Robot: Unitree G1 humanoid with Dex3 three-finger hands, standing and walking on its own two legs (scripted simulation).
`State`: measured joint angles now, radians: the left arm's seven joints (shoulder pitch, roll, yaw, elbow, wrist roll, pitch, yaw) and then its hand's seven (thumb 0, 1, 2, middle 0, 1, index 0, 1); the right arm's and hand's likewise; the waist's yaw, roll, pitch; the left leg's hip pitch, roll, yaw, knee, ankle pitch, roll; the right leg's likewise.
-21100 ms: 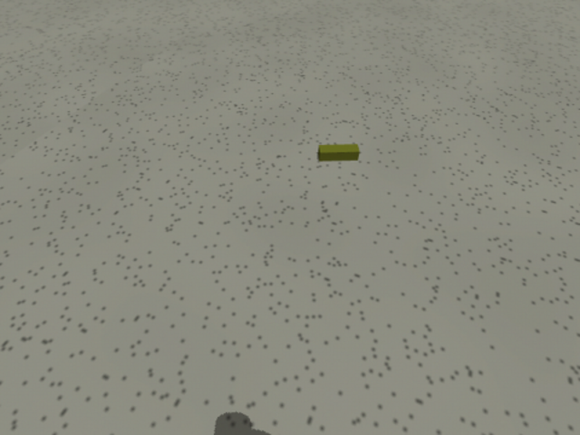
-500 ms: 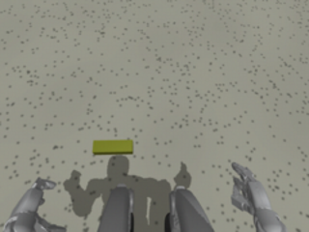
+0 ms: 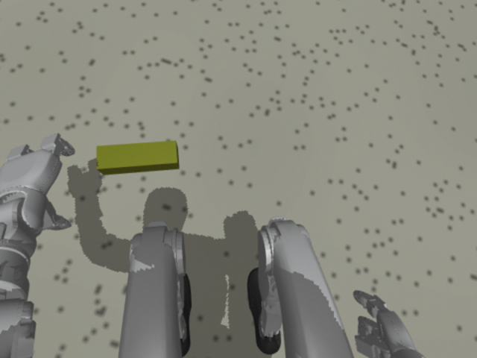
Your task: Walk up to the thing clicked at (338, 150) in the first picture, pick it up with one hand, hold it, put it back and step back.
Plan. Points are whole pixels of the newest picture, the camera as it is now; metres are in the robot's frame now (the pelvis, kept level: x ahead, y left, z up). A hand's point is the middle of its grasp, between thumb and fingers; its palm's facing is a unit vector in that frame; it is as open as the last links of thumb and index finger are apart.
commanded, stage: rise first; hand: left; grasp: from above
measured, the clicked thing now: (139, 157) +0.53 +0.22 -0.40
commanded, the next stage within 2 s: none
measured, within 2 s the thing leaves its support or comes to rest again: neither
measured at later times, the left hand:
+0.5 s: hand (78, 173) +0.44 +0.31 -0.23, palm faces -0.47 -0.03 -0.88, open 14.3 cm
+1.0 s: hand (92, 167) +0.47 +0.29 -0.26, palm faces -0.46 -0.04 -0.88, open 14.2 cm
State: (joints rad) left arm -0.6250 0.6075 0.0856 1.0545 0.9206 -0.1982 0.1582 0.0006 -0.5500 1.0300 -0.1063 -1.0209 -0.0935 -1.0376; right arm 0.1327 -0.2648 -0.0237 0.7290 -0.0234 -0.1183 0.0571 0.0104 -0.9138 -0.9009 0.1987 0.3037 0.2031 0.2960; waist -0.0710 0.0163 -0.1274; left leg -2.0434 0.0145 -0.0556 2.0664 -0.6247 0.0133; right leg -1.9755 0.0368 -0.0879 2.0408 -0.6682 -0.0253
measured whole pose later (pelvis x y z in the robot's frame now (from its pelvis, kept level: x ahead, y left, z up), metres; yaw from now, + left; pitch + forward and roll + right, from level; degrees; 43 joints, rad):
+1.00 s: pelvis +0.01 +0.01 -0.08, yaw -5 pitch +36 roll -8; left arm -0.89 0.76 0.10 1.37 1.25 -0.23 0.40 0.00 -0.55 1.02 -0.08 -1.02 -0.08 -1.02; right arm 0.12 -0.26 0.06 0.74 -0.13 -0.04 0.12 0.00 -0.92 -0.90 0.20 0.30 0.20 0.30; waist -0.20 -0.03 -0.05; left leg -2.29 0.04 -0.10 2.34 -0.70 0.03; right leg -2.20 0.06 -0.14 2.27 -0.71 -0.01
